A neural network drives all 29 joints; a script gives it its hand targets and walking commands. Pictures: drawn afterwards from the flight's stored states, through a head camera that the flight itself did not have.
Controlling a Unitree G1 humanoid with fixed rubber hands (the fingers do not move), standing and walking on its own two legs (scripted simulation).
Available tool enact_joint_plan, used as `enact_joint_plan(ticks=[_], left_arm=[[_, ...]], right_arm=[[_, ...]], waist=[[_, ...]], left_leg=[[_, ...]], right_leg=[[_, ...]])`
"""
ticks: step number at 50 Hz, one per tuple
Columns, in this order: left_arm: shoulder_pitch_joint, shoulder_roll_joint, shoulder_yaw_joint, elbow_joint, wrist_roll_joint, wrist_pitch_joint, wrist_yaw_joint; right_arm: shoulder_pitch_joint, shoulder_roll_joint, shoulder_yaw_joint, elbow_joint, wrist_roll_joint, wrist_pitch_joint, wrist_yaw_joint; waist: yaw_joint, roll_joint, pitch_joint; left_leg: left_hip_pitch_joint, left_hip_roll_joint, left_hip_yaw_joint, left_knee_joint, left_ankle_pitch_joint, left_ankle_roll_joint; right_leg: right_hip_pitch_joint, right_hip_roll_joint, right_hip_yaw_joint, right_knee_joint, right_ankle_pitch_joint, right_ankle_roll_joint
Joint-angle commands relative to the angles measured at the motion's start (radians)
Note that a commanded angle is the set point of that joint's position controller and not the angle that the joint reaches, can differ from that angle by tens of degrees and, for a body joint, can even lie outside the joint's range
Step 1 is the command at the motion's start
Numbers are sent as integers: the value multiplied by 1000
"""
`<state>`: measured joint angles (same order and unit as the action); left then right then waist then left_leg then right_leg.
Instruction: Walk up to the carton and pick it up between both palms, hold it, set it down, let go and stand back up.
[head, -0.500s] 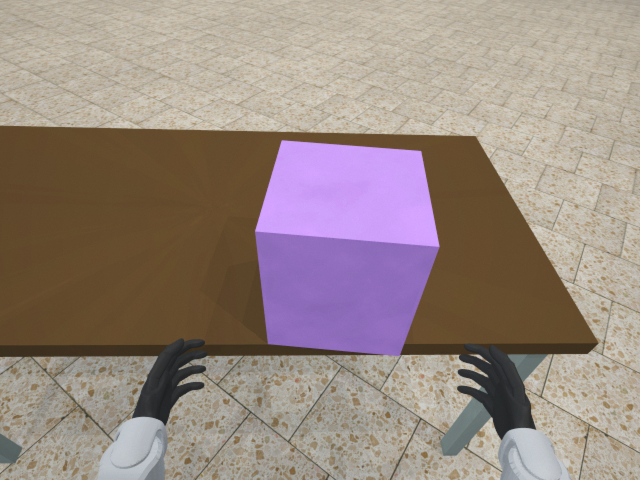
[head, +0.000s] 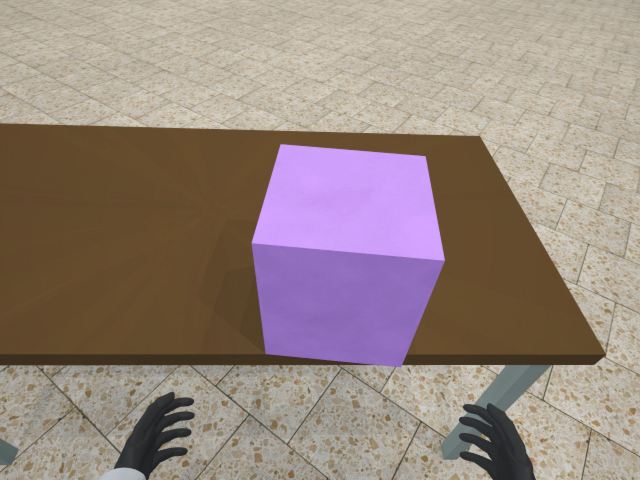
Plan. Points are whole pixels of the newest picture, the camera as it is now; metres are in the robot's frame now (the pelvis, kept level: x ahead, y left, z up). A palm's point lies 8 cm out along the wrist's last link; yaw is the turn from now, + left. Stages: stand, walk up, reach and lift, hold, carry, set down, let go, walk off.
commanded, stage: set down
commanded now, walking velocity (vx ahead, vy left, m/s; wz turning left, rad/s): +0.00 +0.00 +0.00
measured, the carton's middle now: (342, 258) +0.42 +0.01 +0.04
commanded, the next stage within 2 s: let go in 0.24 s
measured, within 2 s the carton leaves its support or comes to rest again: neither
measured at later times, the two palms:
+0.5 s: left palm out of the picture +0.14 +0.23 -0.08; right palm out of the picture +0.15 -0.21 -0.08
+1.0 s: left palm out of the picture +0.09 +0.25 -0.12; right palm out of the picture +0.07 -0.23 -0.13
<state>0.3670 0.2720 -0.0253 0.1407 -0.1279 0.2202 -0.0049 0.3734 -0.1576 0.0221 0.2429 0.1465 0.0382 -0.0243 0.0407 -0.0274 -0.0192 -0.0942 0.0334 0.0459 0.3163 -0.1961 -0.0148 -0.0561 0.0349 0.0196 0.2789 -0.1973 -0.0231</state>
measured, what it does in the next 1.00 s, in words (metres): stands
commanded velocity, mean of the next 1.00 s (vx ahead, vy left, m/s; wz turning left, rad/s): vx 0.00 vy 0.00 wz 0.00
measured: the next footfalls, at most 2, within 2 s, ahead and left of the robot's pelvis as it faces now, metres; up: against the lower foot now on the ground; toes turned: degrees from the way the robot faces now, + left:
none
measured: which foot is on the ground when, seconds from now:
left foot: down 0.00-1.00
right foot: down 0.00-1.00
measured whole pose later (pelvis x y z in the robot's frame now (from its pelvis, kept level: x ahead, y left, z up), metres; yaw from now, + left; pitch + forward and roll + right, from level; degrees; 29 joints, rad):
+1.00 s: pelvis +0.01 +0.01 -0.01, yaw +2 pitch +2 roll -1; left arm 0.32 0.21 0.03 0.69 0.07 -0.02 0.00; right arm 0.31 -0.19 -0.05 0.84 -0.06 -0.03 0.01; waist 0.00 -0.01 -0.03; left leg -0.24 0.02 0.01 0.49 -0.29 0.00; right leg -0.19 0.02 -0.02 0.45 -0.30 -0.01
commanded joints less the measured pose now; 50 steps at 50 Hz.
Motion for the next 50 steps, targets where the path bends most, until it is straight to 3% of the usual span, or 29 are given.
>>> enact_joint_plan(ticks=[1, 3, 6, 10, 11, 14, 15, 17, 19, 23, 30, 33, 34, 35, 38, 39, 40, 41, 42, 43, 46, 47, 49, 50], left_arm=[[-37, 100, 49, -135, 16, -45, 4], [-39, 77, 44, -96, 29, -39, -1], [-48, 70, 50, -68, 37, -35, 2], [-70, 74, 45, -60, 44, -24, 8], [-79, 53, 38, 4, 62, 1, 5], [-106, 68, 44, -50, 57, -6, 19], [-116, 54, 46, 23, 71, 14, 14], [-121, 67, 42, -11, 64, 9, 13], [-153, 58, 45, 53, 80, 36, 8], [-196, 70, 55, 71, 92, 71, 6], [-257, 34, 55, 134, 110, 129, 2], [-284, 19, 57, 160, 129, 171, 0], [-264, 39, 61, 99, 121, 154, 5], [-297, 19, 56, 164, 139, 177, 1], [-317, 30, 65, 140, 138, 189, 3], [-336, 19, 58, 162, 148, 207, 4], [-30, 103, 76, 305, 229, -67, 11], [7, 109, 96, 391, 229, -162, 13], [13, 86, 94, 411, 224, -210, 17], [-24, 72, 86, 426, 218, -240, 16], [-149, 20, 76, 417, 206, -281, 10], [-130, 18, 75, 431, 201, -291, 10], [-86, 12, 72, 477, 189, -300, 5], [-74, 21, 73, 503, 191, -299, 11]], right_arm=[[-27, -97, -49, -131, -21, -66, 3], [-40, -89, -48, -78, -31, -71, 5], [-48, -91, -51, -47, -46, -85, 9], [-71, -79, -62, -4, -55, -89, 15], [-85, -65, -53, 68, -63, -74, 18], [-103, -71, -68, 24, -69, -92, 24], [-108, -68, -58, 95, -79, -81, 26], [-112, -76, -74, 80, -86, -90, 27], [-148, -63, -77, 144, -94, -79, 29], [-191, -57, -83, 188, -104, -68, 27], [-257, -52, -67, 261, -98, -45, 20], [-279, -45, -59, 320, -96, -20, 19], [-272, -70, -73, 260, -94, -37, 17], [-297, -53, -66, 326, -105, -23, 16], [-317, -74, -85, 308, -110, -14, 18], [-328, -66, -87, 352, -116, 4, 21], [-9, -140, -124, 459, -221, -24, 0], [-8, -144, -124, 488, -233, -27, -15], [-42, -159, -122, 479, -229, -41, -10], [-73, -133, -111, 467, -222, -59, 0], [-116, -118, -89, 483, -204, -99, 36], [-122, -133, -90, 495, -202, -106, 42], [-124, -131, -84, 512, -196, -112, 48], [-86, -130, -86, 532, -194, -110, 47]], waist=[[1, 48, -26], [5, 71, -21], [2, 34, -10], [-1, 44, 4], [-8, 67, 19], [-2, 53, -13], [-6, 45, 12], [-10, 41, -16], [-9, 53, -10], [-9, 40, -12], [-18, 25, -77], [-17, 39, -68], [-8, 33, -94], [-17, 42, -79], [-13, 38, -96], [-11, 56, -65], [-26, 181, -31], [-23, 103, 65], [-17, 27, 64], [-28, -10, 28], [-53, 20, -50], [-40, 37, -61], [-29, 8, -77], [-41, 30, -49]], left_leg=[[68, -22, 12, 1, 330, -46], [56, -24, 13, 6, 349, -52], [51, -21, 11, 8, 330, -49], [29, -21, 13, 7, 260, -42], [32, -16, 12, 3, 247, -46], [36, -20, 14, 25, 266, -42], [35, -20, 12, 19, 250, -48], [16, -21, 17, 25, 246, -36], [-1, -19, 15, 28, 216, -40], [-8, -21, 23, 38, 198, -28], [7, -21, 17, 65, 272, -25], [16, -15, 9, 59, 254, -28], [17, -19, 14, 63, 280, -17], [14, -14, 11, 58, 271, -25], [8, -16, 12, 53, 255, -23], [4, -13, 8, 43, 235, -30], [-115, 59, -69, 56, -61, 9], [-228, 59, -97, 15, -241, 27], [-207, 55, -93, 32, -203, 37], [-177, 55, -93, 57, -143, 48], [-165, 38, -106, 91, -6, 61], [-154, 42, -117, 93, 46, 67], [-145, 48, -128, 116, 125, 70], [-162, 48, -126, 109, 136, 68]], right_leg=[[-92, -10, 15, -41, 243, 24], [-92, -15, 19, -39, 253, 23], [-96, -11, 14, -32, 236, 29], [-117, -13, 16, -19, 188, 27], [-138, -20, 16, -27, 162, 18], [-141, -10, 13, -9, 176, 26], [-146, -17, 11, -10, 164, 23], [-128, -14, 14, 5, 187, 30], [-148, -19, 16, 7, 160, 27], [-152, -26, 18, 21, 168, 35], [-127, -25, 21, 42, 255, 35], [-141, -32, 23, 35, 229, 29], [-114, -21, 23, 51, 266, 35], [-135, -26, 22, 42, 253, 33], [-109, -18, 15, 51, 237, 28], [-131, -21, 13, 40, 198, 24], [-137, -97, 12, 51, -66, 12], [-134, -95, 44, 24, -163, 10], [-147, -114, 76, 13, -170, 2], [-170, -119, 88, 25, -148, -9], [-130, -126, 90, 46, -36, -32], [-121, -121, 81, 65, 28, -29], [-101, -120, 64, 89, 125, -23], [-95, -129, 68, 100, 157, -25]])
